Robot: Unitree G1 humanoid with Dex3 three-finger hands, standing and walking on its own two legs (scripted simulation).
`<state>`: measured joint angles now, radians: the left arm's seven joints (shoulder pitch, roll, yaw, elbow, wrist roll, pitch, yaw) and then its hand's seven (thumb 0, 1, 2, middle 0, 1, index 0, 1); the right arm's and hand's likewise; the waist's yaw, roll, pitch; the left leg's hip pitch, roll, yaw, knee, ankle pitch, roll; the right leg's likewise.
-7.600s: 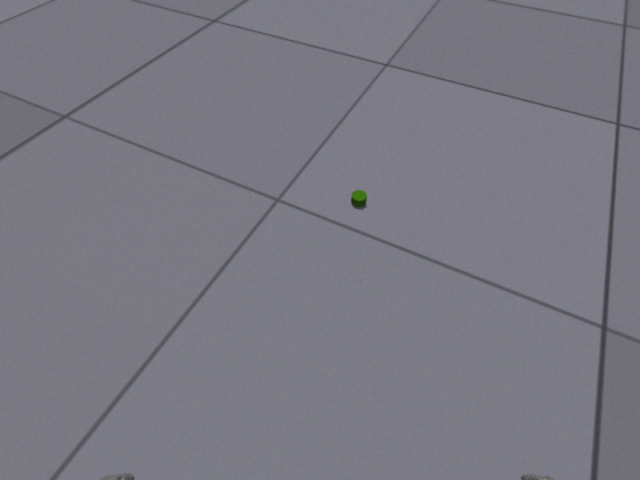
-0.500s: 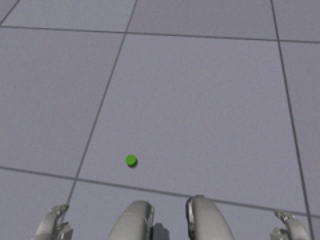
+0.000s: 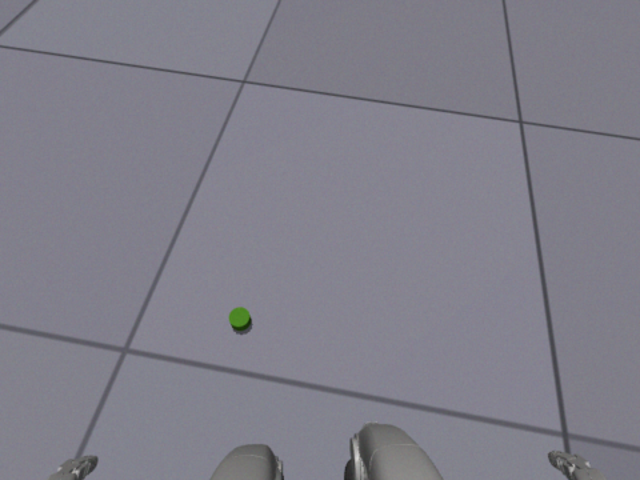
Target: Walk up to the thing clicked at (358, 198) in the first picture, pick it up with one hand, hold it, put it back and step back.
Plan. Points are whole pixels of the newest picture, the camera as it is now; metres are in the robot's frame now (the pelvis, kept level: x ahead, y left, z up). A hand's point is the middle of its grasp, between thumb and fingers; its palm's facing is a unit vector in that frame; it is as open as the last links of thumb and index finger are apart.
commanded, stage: walk up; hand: left
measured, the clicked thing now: (240, 319) +0.54 +0.24 -0.74
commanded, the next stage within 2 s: stand in 1.18 s
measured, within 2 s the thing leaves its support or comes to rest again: neither
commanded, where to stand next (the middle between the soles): +0.13 +0.01 m, yaw -2 degrees
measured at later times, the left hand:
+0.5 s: hand out of the picture +0.07 +0.29 -0.14, palm faces -0.04 -0.94 -0.34, open 7.4 cm
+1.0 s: hand out of the picture +0.08 +0.27 -0.14, palm faces -0.06 -0.94 -0.33, open 7.4 cm
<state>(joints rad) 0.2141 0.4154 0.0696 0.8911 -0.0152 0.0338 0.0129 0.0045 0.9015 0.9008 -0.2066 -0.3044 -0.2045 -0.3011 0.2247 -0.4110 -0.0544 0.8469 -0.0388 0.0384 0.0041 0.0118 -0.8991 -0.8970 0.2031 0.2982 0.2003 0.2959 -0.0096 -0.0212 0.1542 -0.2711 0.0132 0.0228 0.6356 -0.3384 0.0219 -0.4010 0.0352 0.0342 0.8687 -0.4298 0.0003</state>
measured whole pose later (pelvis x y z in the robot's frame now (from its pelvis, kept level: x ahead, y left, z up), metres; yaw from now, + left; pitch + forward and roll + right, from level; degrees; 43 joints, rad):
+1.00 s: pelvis -0.02 +0.03 +0.02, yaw -4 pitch -2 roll +0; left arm 0.09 0.34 0.00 1.13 0.00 -0.02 -0.01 0.00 0.90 0.90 -0.21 -0.30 -0.21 -0.30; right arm 0.08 -0.35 -0.02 1.09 -0.01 -0.01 0.00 0.01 -0.90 -0.90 0.20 0.30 0.20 0.30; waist 0.00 0.00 0.05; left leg -0.10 0.03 0.01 0.39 -0.26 -0.02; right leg -0.19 -0.01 0.07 0.41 -0.18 0.03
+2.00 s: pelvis -0.02 +0.02 +0.02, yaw -3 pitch -2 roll +0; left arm 0.11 0.36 0.00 1.14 0.00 -0.01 -0.01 0.00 0.90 0.90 -0.21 -0.30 -0.21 -0.30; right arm 0.11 -0.35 -0.01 1.13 -0.01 0.00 0.01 0.01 -0.90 -0.90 0.20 0.30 0.20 0.30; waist -0.01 0.00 0.05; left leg -0.08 0.03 0.00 0.33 -0.21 -0.03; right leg -0.17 0.00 0.05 0.34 -0.15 0.02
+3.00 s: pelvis -0.01 +0.02 +0.02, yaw -2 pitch -2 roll +0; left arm 0.11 0.36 0.00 1.13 0.00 -0.01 -0.01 0.00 0.90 0.90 -0.21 -0.30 -0.21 -0.30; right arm 0.12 -0.35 -0.01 1.12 -0.01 0.00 0.01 0.01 -0.90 -0.90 0.20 0.30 0.20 0.30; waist -0.01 0.01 0.05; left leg -0.07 0.03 -0.01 0.32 -0.22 -0.03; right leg -0.15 0.00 0.05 0.34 -0.16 0.02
